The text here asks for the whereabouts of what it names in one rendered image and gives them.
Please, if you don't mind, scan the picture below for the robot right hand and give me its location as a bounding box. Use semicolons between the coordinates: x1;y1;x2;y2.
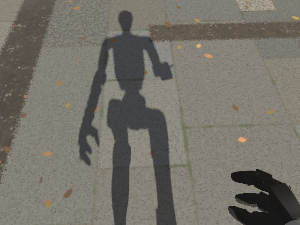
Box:
228;169;300;225

